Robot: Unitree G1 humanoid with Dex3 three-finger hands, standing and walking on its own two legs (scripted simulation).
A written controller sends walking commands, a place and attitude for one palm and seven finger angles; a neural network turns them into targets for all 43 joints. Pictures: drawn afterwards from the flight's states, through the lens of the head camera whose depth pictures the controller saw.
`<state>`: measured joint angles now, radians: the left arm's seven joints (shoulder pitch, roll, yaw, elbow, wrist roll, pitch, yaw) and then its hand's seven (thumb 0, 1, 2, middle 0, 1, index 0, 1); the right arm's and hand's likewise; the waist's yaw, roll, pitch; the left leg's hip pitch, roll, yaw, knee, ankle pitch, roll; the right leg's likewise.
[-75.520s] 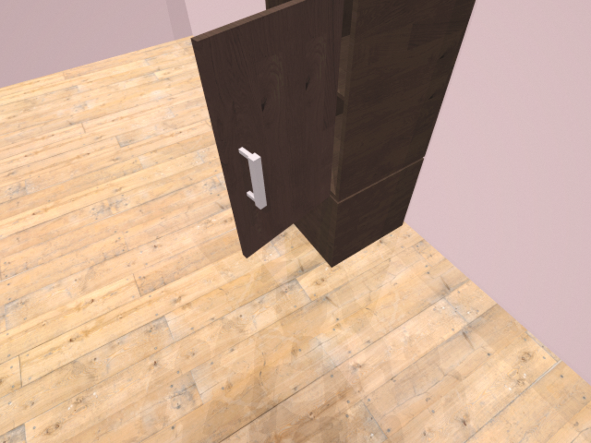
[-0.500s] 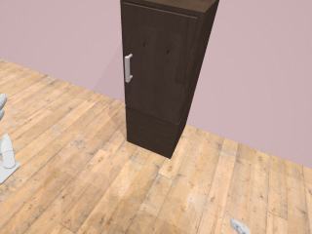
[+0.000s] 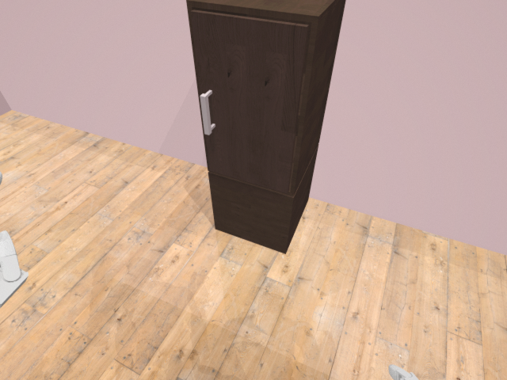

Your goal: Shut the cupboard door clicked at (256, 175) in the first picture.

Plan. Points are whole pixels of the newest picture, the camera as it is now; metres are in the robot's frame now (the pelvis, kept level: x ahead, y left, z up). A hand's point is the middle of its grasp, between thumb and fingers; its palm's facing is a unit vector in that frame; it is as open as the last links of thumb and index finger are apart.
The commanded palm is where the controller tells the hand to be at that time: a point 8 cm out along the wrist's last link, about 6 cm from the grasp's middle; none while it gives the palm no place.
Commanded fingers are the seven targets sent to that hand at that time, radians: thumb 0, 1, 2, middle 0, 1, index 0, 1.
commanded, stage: stop stepping back and stand still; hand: left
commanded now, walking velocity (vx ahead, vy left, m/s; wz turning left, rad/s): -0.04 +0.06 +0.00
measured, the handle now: (208, 112) +0.95 +0.21 -0.06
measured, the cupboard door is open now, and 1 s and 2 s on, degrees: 0 0 0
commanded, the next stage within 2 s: let the arm hang, fingers relaxed in 0.52 s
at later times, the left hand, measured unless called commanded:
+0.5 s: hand (24, 244) +0.23 +0.30 +0.17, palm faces +0.41 -0.77 -0.48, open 7.4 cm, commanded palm +0.17 +0.34 +0.17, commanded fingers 0.00 0.90 0.90 -0.20 -0.30 -0.20 -0.30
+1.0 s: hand out of the picture +0.00 +0.23 -0.19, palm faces +0.02 -0.99 -0.17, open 7.0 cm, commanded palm none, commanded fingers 0.00 0.90 0.90 -0.20 -0.30 -0.20 -0.30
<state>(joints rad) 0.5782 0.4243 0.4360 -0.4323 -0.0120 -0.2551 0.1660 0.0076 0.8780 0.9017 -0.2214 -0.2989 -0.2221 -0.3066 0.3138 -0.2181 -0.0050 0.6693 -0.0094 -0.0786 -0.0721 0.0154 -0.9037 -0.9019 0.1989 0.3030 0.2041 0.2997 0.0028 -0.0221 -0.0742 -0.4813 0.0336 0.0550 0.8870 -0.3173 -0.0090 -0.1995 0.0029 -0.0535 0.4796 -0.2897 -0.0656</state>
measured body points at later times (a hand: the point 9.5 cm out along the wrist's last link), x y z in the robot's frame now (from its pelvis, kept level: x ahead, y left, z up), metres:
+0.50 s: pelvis +0.03 +0.04 -0.01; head +0.03 +0.04 +0.44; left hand +0.20 +0.34 +0.19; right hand +0.21 -0.18 -0.08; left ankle +0.05 +0.15 -0.74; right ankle -0.02 -0.08 -0.74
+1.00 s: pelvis -0.02 +0.05 -0.01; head -0.01 +0.07 +0.44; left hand +0.00 +0.28 -0.17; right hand +0.00 -0.21 -0.14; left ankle +0.05 +0.15 -0.74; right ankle -0.02 -0.08 -0.74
